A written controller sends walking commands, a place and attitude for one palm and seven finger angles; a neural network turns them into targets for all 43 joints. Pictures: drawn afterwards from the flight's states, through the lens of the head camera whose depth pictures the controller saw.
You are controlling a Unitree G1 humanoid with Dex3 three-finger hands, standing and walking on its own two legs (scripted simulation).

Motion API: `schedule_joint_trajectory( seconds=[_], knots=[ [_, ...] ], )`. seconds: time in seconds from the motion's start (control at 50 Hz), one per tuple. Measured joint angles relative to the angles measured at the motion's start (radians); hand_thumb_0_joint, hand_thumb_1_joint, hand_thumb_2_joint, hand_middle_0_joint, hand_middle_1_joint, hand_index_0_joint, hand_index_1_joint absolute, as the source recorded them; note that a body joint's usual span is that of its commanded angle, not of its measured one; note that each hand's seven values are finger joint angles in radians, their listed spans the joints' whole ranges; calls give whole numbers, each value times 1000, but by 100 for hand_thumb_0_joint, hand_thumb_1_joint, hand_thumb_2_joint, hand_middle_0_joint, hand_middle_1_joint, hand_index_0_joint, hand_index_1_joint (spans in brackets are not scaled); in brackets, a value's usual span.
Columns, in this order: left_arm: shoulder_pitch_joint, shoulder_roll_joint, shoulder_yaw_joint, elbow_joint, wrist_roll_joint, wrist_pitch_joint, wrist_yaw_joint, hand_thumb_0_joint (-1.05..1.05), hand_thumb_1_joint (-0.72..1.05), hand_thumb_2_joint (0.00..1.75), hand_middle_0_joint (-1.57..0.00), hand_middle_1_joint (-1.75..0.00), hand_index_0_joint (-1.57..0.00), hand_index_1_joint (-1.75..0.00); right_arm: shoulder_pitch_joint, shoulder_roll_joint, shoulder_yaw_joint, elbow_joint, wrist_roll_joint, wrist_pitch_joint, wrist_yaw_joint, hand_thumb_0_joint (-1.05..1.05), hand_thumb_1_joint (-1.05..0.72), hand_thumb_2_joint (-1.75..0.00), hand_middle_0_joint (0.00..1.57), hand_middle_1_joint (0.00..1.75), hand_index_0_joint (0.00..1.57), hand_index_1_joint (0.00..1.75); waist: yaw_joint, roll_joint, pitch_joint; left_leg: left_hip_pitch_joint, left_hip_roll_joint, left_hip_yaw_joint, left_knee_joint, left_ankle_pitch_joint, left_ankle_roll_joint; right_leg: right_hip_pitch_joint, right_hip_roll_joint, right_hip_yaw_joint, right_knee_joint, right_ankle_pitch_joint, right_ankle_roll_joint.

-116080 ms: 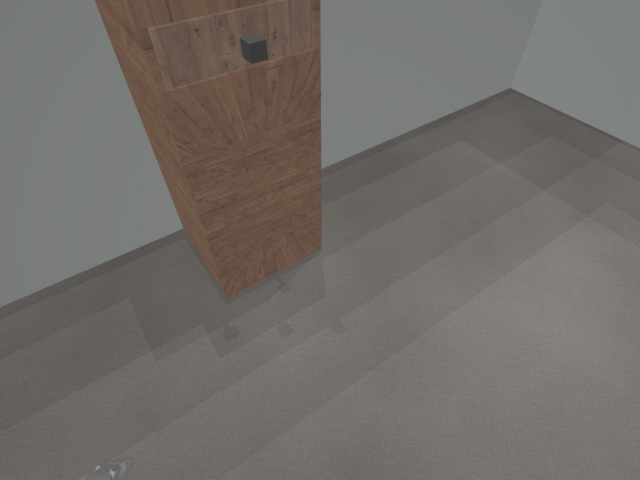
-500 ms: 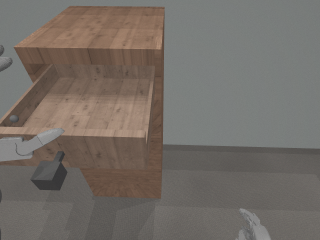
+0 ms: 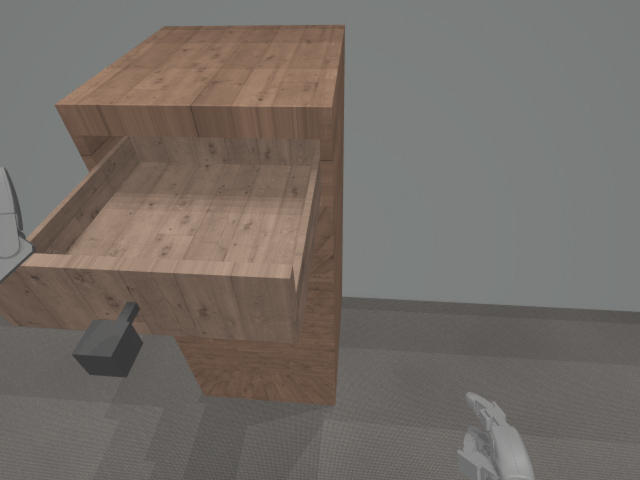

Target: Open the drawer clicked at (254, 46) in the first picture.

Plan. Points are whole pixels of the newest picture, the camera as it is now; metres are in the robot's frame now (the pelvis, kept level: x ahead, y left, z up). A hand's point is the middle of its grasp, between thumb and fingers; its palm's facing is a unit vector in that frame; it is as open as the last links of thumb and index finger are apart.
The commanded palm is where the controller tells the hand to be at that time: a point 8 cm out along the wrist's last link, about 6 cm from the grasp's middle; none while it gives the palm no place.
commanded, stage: draw the hand back to the body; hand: left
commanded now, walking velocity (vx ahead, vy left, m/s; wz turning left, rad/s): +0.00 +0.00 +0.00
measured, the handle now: (118, 332) +0.22 +0.27 +0.11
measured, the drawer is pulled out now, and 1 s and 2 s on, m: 0.29 0.29 0.29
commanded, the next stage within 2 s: step back with the hand held close in 0.08 s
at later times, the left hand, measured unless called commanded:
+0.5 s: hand out of the picture +0.16 +0.24 +0.29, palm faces +0.53 -0.72 -0.45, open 7.4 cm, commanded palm +0.09 +0.30 +0.30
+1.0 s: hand out of the picture +0.07 +0.29 +0.30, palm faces +0.62 -0.72 -0.31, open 7.4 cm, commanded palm +0.01 +0.33 +0.30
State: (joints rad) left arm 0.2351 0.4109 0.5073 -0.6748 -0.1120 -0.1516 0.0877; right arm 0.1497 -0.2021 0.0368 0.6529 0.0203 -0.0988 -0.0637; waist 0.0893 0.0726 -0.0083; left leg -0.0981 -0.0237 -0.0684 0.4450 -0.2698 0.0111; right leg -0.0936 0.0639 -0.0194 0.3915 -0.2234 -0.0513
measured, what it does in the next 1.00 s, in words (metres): walks backwards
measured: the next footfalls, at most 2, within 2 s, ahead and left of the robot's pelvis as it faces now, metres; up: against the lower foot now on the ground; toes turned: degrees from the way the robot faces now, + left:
right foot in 1.24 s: -0.24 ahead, -0.10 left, +0.00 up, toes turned -4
left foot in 1.40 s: -0.13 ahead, +0.12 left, +0.00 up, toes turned -1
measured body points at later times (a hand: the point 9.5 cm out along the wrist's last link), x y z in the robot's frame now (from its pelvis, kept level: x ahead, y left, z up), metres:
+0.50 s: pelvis -0.04 +0.02 -0.01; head -0.03 +0.02 +0.44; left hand +0.13 +0.28 +0.32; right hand +0.13 -0.23 -0.09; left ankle -0.01 +0.11 -0.74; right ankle +0.00 -0.09 -0.74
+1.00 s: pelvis -0.12 +0.05 -0.02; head -0.11 +0.06 +0.43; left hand +0.03 +0.32 +0.31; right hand +0.04 -0.20 -0.10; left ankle -0.01 +0.12 -0.74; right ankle -0.05 -0.09 -0.72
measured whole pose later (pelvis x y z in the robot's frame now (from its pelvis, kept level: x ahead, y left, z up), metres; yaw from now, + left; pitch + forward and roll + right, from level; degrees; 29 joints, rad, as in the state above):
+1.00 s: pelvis -0.12 +0.05 -0.02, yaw +0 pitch +0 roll -4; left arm 0.19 0.50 0.66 -0.73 -0.05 -0.27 0.16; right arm 0.22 -0.22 -0.01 0.59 0.02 -0.08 -0.06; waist -0.02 0.03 0.01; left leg -0.49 -0.01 0.00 0.66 -0.16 0.07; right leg -0.50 0.03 -0.03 0.80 -0.39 0.00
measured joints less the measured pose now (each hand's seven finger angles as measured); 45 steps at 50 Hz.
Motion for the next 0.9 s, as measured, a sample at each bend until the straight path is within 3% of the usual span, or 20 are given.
schedule_joint_trajectory(
  seconds=[0.12, 0.22, 0.36, 0.48, 0.7, 0.8, 0.9],
  knots=[
    [-57, -6, 12, 66, -5, 12, 6, 0, 84, 88, -21, -33, -21, -32, -7, -3, -1, 0, 1, 9, 3, 1, -91, -90, 20, 30, 20, 30, -11, 5, 15, 3, 0, 1, -11, 15, -3, -2, 0, 0, -2, 11, -3],
    [1, -12, -2, 43, -5, 13, -3, 1, 87, 89, -21, -31, -21, -31, 5, -9, -2, -7, 3, 15, 9, 1, -91, -90, 20, 30, 20, 30, -26, 6, 9, -13, 4, 6, -9, 20, -5, -18, 4, 4, -1, 18, -4],
    [35, 66, 63, -26, 26, -73, 12, 1, 88, 90, -21, -31, -21, -30, 17, -43, -28, -40, 20, 52, 14, 1, -91, -90, 20, 30, 20, 30, -73, 6, -6, -172, 18, -24, 104, -1, -6, -123, 20, -33, 10, 41, -5],
    [91, 99, 99, -49, 30, -86, 27, 0, 88, 90, -21, -30, -21, -30, 31, -51, -53, -42, 26, 69, 6, 1, -91, -90, 20, 30, 20, 30, -91, -34, -4, -207, -13, 10, 84, 32, 17, -194, -15, -4, 58, 44, 24],
    [79, 129, 154, -96, 50, -102, 34, 1, 88, 90, -21, -30, -22, -30, 54, -10, -37, -79, 12, 50, 19, 1, -91, -90, 20, 30, 20, 30, -97, -80, -7, -290, -36, 43, 147, 51, 35, -301, -38, 21, 167, 44, 40],
    [11, 115, 150, -78, 61, -126, 47, 0, 88, 90, -21, -30, -22, -30, 61, -10, -29, -70, 14, 38, 20, 1, -91, -89, 20, 30, 20, 30, -102, -64, -18, -343, -17, 37, 209, 26, 29, -320, -30, -3, 165, 64, 39],
    [-41, 106, 138, -55, 65, -136, 67, 0, 88, 90, -21, -30, -21, -30, 62, -28, -31, -52, 14, 34, 15, 1, -91, -89, 20, 30, 20, 30, -106, -59, -3, -384, 0, 54, 250, -5, 28, -338, -50, -42, 166, 76, 43]
  ],
)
